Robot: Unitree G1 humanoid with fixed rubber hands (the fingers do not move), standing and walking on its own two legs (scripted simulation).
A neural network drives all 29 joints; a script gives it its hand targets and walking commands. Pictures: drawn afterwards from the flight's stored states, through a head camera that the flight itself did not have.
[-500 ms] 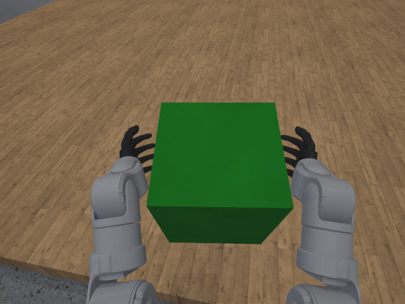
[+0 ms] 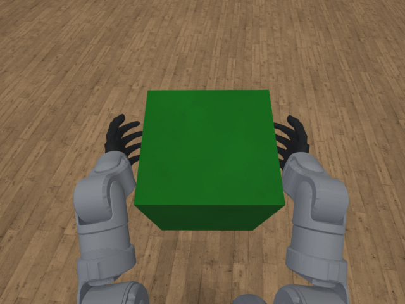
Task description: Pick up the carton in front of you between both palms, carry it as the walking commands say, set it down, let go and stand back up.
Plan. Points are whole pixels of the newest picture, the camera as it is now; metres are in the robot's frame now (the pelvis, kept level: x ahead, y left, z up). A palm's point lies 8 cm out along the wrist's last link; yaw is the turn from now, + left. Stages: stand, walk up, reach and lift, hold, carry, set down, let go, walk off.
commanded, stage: carry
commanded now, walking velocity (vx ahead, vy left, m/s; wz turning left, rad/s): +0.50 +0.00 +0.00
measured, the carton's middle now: (207, 170) +0.36 +0.00 +0.05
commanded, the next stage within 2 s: none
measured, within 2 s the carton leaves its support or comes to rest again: neither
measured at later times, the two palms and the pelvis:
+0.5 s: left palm out of the picture +0.67 +0.25 +0.28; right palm out of the picture +0.72 -0.05 +0.28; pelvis +0.35 +0.04 +0.13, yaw +3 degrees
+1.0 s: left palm out of the picture +1.01 +0.27 +0.25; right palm out of the picture +1.00 -0.03 +0.26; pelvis +0.68 +0.12 +0.16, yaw -1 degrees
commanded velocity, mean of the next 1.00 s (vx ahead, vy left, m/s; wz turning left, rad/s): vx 0.50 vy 0.00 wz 0.00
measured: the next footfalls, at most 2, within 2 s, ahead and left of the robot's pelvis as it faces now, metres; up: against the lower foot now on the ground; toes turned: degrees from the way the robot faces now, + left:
right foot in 0.24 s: +0.39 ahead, +0.00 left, +0.13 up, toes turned -2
left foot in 0.72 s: +0.70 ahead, +0.20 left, +0.13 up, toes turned +8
